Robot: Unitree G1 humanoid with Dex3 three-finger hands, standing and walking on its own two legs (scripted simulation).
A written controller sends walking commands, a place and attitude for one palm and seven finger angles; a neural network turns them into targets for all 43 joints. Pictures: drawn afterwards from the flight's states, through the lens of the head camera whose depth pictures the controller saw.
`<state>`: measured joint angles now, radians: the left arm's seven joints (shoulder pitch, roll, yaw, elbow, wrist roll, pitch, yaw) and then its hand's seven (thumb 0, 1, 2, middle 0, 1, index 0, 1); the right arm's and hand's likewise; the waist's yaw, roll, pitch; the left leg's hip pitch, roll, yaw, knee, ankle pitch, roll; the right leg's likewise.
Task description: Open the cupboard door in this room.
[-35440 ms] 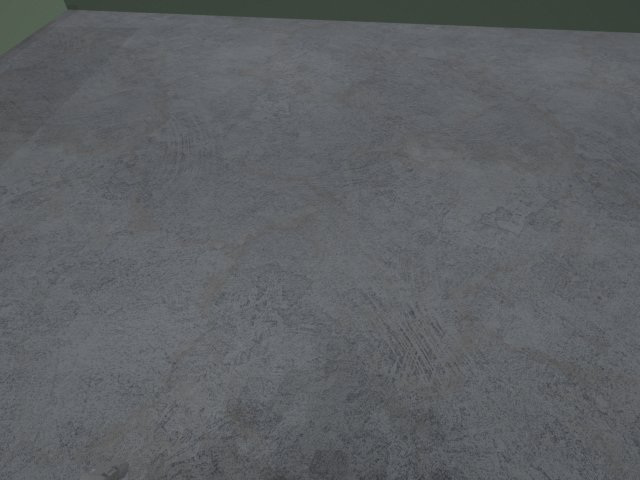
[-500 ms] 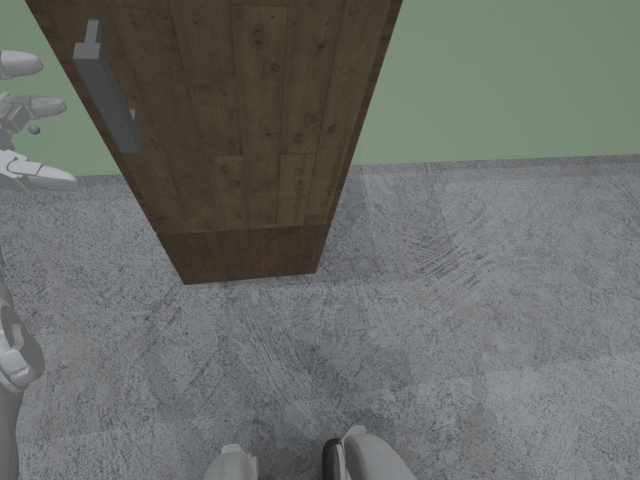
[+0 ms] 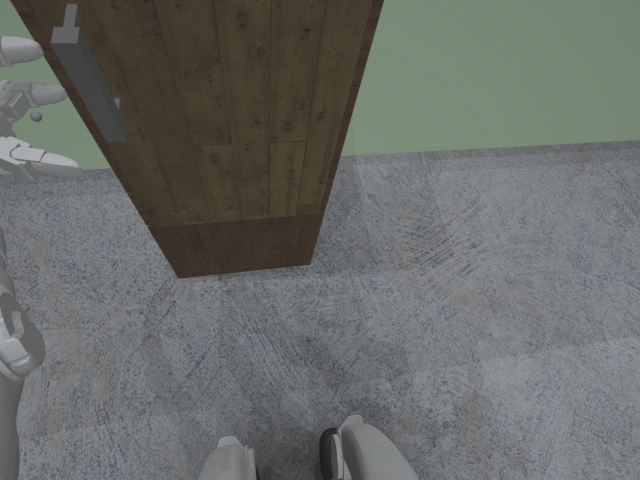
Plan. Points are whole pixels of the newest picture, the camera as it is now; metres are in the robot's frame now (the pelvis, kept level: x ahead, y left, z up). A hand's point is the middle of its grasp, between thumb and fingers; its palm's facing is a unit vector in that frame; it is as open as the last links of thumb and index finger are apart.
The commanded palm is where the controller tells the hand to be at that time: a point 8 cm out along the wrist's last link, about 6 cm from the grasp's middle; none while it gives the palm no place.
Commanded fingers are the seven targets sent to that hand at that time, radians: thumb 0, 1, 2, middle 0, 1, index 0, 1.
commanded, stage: slide the fingers in behind the handle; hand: left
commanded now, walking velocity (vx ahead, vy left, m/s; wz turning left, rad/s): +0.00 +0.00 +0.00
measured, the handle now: (96, 78) +0.57 +0.22 +0.09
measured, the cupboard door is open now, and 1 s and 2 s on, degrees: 0 0 0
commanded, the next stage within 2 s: close the thumb around the handle in 1.30 s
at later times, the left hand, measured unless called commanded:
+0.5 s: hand (73, 115) +0.51 +0.23 +0.09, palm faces +0.03 -1.00 -0.02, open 14.0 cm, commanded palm +0.49 +0.27 +0.09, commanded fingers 0.00 -0.50 0.30 -0.30 -1.20 -0.30 -1.20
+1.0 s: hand (103, 112) +0.52 +0.20 +0.09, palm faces +0.04 -1.00 -0.01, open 14.0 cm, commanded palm +0.49 +0.25 +0.09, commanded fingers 0.00 -0.50 0.30 -0.30 -1.20 -0.30 -1.20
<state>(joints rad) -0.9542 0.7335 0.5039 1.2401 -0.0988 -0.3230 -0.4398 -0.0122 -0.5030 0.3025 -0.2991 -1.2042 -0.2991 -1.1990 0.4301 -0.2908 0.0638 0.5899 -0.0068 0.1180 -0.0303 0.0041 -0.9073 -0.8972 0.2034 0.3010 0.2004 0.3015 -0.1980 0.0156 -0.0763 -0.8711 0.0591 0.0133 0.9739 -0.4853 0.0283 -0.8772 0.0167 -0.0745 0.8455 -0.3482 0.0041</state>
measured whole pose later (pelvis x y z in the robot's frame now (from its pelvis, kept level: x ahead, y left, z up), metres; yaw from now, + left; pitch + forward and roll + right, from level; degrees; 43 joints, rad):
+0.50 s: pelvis +0.01 +0.00 +0.00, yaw +0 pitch +21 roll -4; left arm -0.91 0.61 0.45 1.18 -0.09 -0.34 -0.33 -0.01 -0.50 0.30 -0.30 -1.20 -0.30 -1.20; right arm 0.42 -0.27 0.05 0.59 -0.01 0.11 -0.01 0.00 -0.91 -0.90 0.20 0.30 0.20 0.30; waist -0.18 0.03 -0.09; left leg -0.83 0.05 0.02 0.95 -0.49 0.03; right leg -0.85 0.01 -0.07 0.84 -0.36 0.01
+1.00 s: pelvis +0.01 -0.01 +0.00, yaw +0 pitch +21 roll -3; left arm -0.93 0.56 0.45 1.19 -0.08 -0.36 -0.27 -0.01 -0.50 0.30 -0.30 -1.20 -0.30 -1.20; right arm 0.42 -0.27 0.04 0.60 -0.01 0.09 -0.01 0.00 -0.91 -0.90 0.20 0.30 0.20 0.30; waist -0.19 0.03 -0.09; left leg -0.83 0.06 0.02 0.95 -0.48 0.02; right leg -0.86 0.02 -0.06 0.85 -0.36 0.00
